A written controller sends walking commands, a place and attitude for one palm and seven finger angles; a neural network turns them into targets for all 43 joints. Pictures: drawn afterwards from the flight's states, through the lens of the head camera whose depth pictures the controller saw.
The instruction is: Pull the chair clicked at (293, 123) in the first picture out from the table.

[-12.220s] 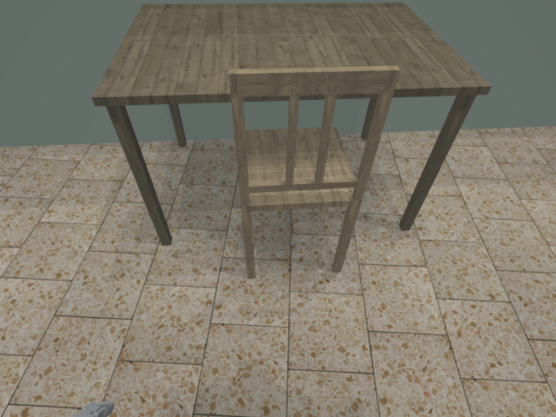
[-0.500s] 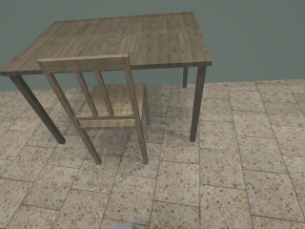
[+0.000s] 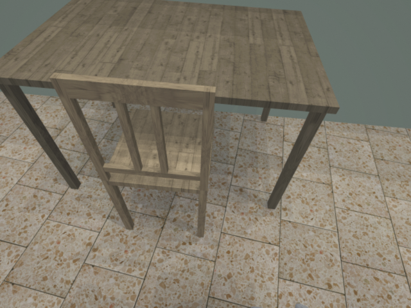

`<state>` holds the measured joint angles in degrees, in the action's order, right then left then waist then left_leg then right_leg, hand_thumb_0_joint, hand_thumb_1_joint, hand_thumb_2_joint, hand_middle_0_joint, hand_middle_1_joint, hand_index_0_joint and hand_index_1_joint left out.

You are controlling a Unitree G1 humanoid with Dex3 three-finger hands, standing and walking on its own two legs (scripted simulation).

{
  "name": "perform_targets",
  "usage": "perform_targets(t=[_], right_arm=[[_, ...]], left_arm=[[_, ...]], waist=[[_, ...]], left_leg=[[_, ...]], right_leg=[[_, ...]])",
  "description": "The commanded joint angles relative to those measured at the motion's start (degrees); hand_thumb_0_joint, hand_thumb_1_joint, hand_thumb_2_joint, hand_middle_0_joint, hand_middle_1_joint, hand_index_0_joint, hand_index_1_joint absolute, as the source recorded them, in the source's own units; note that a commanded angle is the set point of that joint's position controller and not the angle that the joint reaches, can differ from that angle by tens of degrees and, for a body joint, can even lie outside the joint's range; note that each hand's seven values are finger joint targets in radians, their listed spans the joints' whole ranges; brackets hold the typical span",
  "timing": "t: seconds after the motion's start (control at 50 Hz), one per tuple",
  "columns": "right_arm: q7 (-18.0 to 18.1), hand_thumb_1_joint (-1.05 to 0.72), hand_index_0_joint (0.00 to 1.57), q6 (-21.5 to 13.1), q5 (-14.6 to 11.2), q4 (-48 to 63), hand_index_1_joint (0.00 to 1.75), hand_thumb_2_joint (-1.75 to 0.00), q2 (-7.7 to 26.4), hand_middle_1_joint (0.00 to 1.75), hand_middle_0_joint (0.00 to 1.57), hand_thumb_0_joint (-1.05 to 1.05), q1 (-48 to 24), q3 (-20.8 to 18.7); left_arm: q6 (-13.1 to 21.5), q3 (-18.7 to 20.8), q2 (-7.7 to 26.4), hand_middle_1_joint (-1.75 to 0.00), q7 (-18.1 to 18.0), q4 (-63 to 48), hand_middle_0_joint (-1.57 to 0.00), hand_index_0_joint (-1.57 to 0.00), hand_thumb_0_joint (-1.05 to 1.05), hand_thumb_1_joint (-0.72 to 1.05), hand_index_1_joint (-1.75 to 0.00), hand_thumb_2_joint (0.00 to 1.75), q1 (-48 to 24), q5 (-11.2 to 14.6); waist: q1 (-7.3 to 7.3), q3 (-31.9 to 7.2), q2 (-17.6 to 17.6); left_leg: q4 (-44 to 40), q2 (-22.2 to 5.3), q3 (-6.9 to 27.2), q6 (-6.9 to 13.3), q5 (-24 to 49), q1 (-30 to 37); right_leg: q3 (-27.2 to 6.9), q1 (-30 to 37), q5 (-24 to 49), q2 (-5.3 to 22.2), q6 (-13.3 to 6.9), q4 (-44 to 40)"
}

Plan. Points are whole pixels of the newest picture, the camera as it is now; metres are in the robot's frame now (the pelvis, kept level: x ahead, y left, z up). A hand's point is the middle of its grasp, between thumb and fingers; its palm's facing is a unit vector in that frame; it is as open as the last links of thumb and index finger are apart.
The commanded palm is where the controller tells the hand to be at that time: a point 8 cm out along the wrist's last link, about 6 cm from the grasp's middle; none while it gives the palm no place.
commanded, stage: take the last steps up to it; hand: left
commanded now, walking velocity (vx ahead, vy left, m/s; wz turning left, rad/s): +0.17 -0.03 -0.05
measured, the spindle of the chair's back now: (130, 139) +0.56 +0.28 -0.08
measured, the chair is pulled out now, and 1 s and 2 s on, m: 0.00 0.00 0.00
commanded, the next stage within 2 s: come to a stop and stand still in 0.06 s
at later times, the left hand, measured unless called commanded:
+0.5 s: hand (138, 284) +0.19 +0.17 -0.17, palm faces +0.02 -0.97 -0.23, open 7.3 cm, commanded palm none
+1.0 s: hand out of the picture +0.07 +0.27 -0.15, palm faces +0.00 -0.97 -0.25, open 7.4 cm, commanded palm none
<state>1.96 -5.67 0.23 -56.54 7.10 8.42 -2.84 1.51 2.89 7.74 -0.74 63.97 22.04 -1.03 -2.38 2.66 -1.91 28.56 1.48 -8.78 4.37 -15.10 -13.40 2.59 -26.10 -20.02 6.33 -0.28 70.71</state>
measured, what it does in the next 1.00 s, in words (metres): steps on the spot: right foot, then left foot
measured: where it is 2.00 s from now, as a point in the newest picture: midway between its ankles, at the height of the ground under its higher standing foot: outside the picture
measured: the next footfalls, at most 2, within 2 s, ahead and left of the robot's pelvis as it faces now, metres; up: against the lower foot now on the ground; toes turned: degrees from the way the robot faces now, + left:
right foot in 0.30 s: +0.23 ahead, -0.13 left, +0.00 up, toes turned -5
left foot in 0.66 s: +0.10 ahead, +0.15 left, +0.00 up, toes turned +3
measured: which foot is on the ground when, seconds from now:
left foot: down 0.00-0.32, up 0.34-0.64, down 0.66-1.00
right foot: up 0.00-0.28, down 0.30-0.68, up 0.70-1.00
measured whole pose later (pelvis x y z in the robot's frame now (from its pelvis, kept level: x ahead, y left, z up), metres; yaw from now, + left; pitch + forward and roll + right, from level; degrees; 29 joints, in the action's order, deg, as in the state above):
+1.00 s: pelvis +0.04 +0.07 +0.00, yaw -2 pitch -1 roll +0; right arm 2.0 -0.2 2.7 -52.6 11.3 18.7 -0.6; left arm -3.8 2.5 10.7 1.1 53.7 19.9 -1.9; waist 0.7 -1.4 2.8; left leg 27.7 2.0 -6.4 4.3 -14.1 -13.1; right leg 1.1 -21.9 -23.9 -0.5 -1.2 48.3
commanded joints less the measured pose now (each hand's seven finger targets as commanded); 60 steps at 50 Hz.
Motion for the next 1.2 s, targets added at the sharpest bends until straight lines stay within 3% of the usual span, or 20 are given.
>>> perform_targets(t=[0.0,0.16,0.24,0.26,0.3,0.32,0.4,0.56,0.58,0.62,0.64,0.66,0.68,0.76,0.9,1.02,1.04,1.08,1.12,1.18], right_arm=[[-0.21,-0.90,0.20,0.19,0.59,-1.79,0.30,-0.90,4.76,0.30,0.20,0.00,9.56,0.05],[0.00,-0.90,0.20,1.12,1.25,-2.61,0.30,-0.90,7.44,0.30,0.20,0.00,12.18,0.16],[0.68,-0.90,0.20,2.61,0.84,-3.72,0.30,-0.90,8.44,0.30,0.20,0.00,11.92,0.43],[0.61,-0.90,0.20,2.86,0.38,-3.85,0.30,-0.90,7.77,0.30,0.20,0.00,12.50,0.38],[0.59,-0.90,0.20,4.20,-0.78,-3.58,0.30,-0.90,5.95,0.30,0.20,0.00,16.84,-0.52],[0.89,-0.90,0.20,4.90,-0.82,-3.14,0.30,-0.90,5.77,0.30,0.20,0.00,16.44,-0.83],[0.40,-0.90,0.20,7.63,-0.28,-3.25,0.30,-0.90,4.57,0.30,0.20,0.00,12.73,-1.02],[-1.09,-0.90,0.20,7.77,0.44,-1.99,0.30,-0.90,3.39,0.30,0.20,0.00,14.86,-1.30],[-1.02,-0.90,0.20,6.12,-0.27,2.00,0.30,-0.90,9.22,0.30,0.20,0.00,18.24,-2.18],[-0.56,-0.90,0.20,5.10,0.08,3.93,0.30,-0.90,7.75,0.30,0.20,0.00,14.95,-1.05],[-0.29,-0.90,0.20,4.92,0.76,4.52,0.30,-0.90,11.28,0.30,0.20,0.00,14.04,-1.41],[0.31,-0.90,0.20,5.65,1.65,7.53,0.30,-0.90,13.48,0.30,0.20,0.00,9.18,-1.38],[0.17,-0.90,0.20,6.13,1.97,9.32,0.30,-0.90,13.82,0.30,0.20,0.00,5.77,-1.22],[-0.42,-0.90,0.20,5.76,2.13,8.34,0.30,-0.90,12.34,0.30,0.20,0.00,6.34,0.30],[0.88,-0.90,0.20,4.50,2.24,7.05,0.30,-0.90,14.66,0.30,0.20,0.00,13.04,-0.66],[0.39,-0.90,0.20,5.13,1.87,5.67,0.30,-0.90,15.53,0.30,0.20,0.00,11.80,-0.84],[0.10,-0.90,0.20,5.26,1.46,5.36,0.30,-0.90,14.32,0.30,0.20,0.00,11.62,-0.50],[-0.33,-0.90,0.20,5.23,0.96,5.73,0.30,-0.90,9.31,0.30,0.20,0.00,10.82,1.06],[-0.96,-0.90,0.20,5.62,1.15,4.68,0.30,-0.90,8.70,0.30,0.20,0.00,10.18,0.98],[-1.66,-0.90,0.20,5.68,1.21,2.49,0.30,-0.90,8.28,0.30,0.20,0.00,11.73,0.95]], left_arm=[[-0.59,0.79,0.23,-0.30,0.25,-2.70,-0.20,-0.20,0.00,0.90,-0.30,0.90,5.09,-0.66],[-0.77,0.30,3.14,-0.30,0.62,-9.10,-0.20,-0.20,0.00,0.90,-0.30,0.90,-9.16,-0.17],[-0.41,-0.18,4.32,-0.30,-0.39,-7.61,-0.20,-0.20,0.00,0.90,-0.30,0.90,-3.73,-0.27],[0.10,0.14,7.21,-0.30,-0.77,-6.99,-0.20,-0.20,0.00,0.90,-0.30,0.90,-1.14,-0.48],[0.64,1.25,13.48,-0.30,-1.40,-5.99,-0.20,-0.20,0.00,0.90,-0.30,0.90,1.94,-0.07],[0.23,1.48,14.48,-0.30,-1.71,-6.54,-0.20,-0.20,0.00,0.90,-0.30,0.90,1.65,0.05],[-1.20,1.36,11.47,-0.30,-2.60,-9.48,-0.20,-0.20,0.00,0.90,-0.30,0.90,-9.27,-0.27],[-3.06,2.47,11.88,-0.30,-1.91,-11.48,-0.20,-0.20,0.00,0.90,-0.30,0.90,-12.40,-1.38],[-2.44,2.05,15.48,-0.30,-4.23,-13.82,-0.20,-0.20,0.00,0.90,-0.30,0.90,-12.91,-1.33],[-3.19,1.42,10.87,-0.30,-3.49,-13.62,-0.20,-0.20,0.00,0.90,-0.30,0.90,-9.65,-0.15],[-3.85,0.14,7.24,-0.30,-2.76,-13.05,-0.20,-0.20,0.00,0.90,-0.30,0.90,-9.02,0.40],[-4.97,-0.30,6.74,-0.30,-1.92,-12.93,-0.20,-0.20,0.00,0.90,-0.30,0.90,-6.72,0.20],[-5.40,0.48,6.70,-0.30,-1.46,-13.41,-0.20,-0.20,0.00,0.90,-0.30,0.90,-7.71,0.10],[-4.41,0.42,7.17,-0.30,0.28,-12.77,-0.20,-0.20,0.00,0.90,-0.30,0.90,-5.45,-1.00],[-3.80,0.85,7.76,-0.30,1.53,-15.78,-0.20,-0.20,0.00,0.90,-0.30,0.90,-5.57,-1.09],[-2.70,0.07,5.02,-0.30,1.46,-13.95,-0.20,-0.20,0.00,0.90,-0.30,0.90,-0.72,-0.79],[-2.36,-0.01,5.40,-0.30,1.13,-13.22,-0.20,-0.20,0.00,0.90,-0.30,0.90,0.47,-0.84],[-1.66,0.13,9.20,-0.30,-0.02,-12.29,-0.20,-0.20,0.00,0.90,-0.30,0.90,2.56,-0.88],[-0.87,0.27,10.52,-0.30,-0.90,-12.41,-0.20,-0.20,0.00,0.90,-0.30,0.90,-0.02,-0.39],[0.42,-0.06,8.89,-0.30,-1.44,-12.00,-0.20,-0.20,0.00,0.90,-0.30,0.90,-2.14,-0.32]], waist=[[0.08,1.02,6.84],[2.40,3.77,5.78],[-0.42,-1.03,4.76],[-1.14,-3.26,1.57],[-0.03,-10.81,-5.16],[0.03,-11.17,-5.14],[2.18,-7.20,-4.23],[2.46,-7.30,-9.55],[7.16,-21.25,-6.35],[4.60,-17.88,6.39],[4.62,-10.09,18.76],[2.51,-2.89,23.49],[2.22,2.38,17.07],[1.47,14.05,4.61],[4.44,3.63,6.44],[2.84,-4.15,3.66],[2.32,-3.65,1.13],[1.80,-1.46,-12.19],[2.36,-0.47,-6.41],[4.24,3.21,-1.70]], left_leg=[[-16.15,-15.59,9.61,5.85,30.08,0.50],[-12.15,-15.98,8.40,5.89,41.77,6.66],[-1.04,-13.43,6.74,0.79,46.60,8.01],[3.98,-10.81,6.42,-1.76,39.72,5.40],[20.63,-0.68,4.62,-5.72,-9.71,-5.40],[27.78,-0.47,7.21,-5.43,-22.15,-6.40],[37.06,-2.44,11.38,-6.06,-18.84,-7.48],[19.27,-1.72,6.43,-6.02,-11.38,-2.20],[11.66,-0.46,2.74,-7.31,-14.87,-3.18],[-9.50,-2.35,5.46,-5.71,-0.47,3.97],[-14.22,-12.07,17.79,-2.64,4.23,3.99],[-13.97,-17.66,21.69,1.37,6.62,-2.63],[-15.92,-19.43,22.68,4.64,-4.78,-11.47],[-18.49,-16.22,21.69,4.89,-15.59,-17.61],[-16.66,-19.92,25.72,6.93,-6.98,2.12],[-10.56,-16.14,19.86,4.19,-5.31,0.14],[-8.12,-13.37,16.77,2.28,-8.90,-5.14],[5.18,-2.32,5.57,-2.37,-13.11,-15.64],[18.52,-1.69,6.86,-3.12,-14.69,-14.15],[23.54,-3.07,8.30,-3.42,-9.11,-16.18]], right_leg=[[-1.03,-4.25,5.76,1.24,0.75,-3.48],[0.69,-3.63,8.78,-0.63,0.23,-26.01],[2.06,11.56,17.04,-3.62,0.08,-40.74],[-0.14,17.83,34.66,-1.66,-0.33,-44.43],[-15.63,30.04,81.23,16.39,-12.57,-39.75],[-15.12,28.68,82.31,20.50,-16.59,-42.15],[-11.32,15.25,56.76,15.84,-14.13,-47.06],[-9.57,7.33,5.40,8.65,-8.25,-53.88],[-13.14,25.66,38.05,10.50,-7.66,-42.98],[-3.91,15.75,15.54,4.10,-3.97,-34.31],[1.54,4.32,-2.08,-2.56,0.21,-29.52],[0.80,-1.05,-7.80,-5.89,1.15,-22.09],[-2.72,0.19,-5.68,-4.88,-0.34,-18.36],[-3.45,-3.49,0.23,-5.96,-0.83,-10.04],[-4.07,-7.51,-3.43,-4.76,-1.20,-19.11],[-1.07,9.89,0.56,-7.03,-2.05,-41.67],[-3.22,15.96,2.68,-6.30,-2.47,-47.60],[-21.02,20.95,-7.99,4.97,-8.29,-56.77],[-26.40,13.46,-18.06,9.94,-13.69,-62.74],[-20.89,13.83,-2.32,7.66,-12.80,-60.99]])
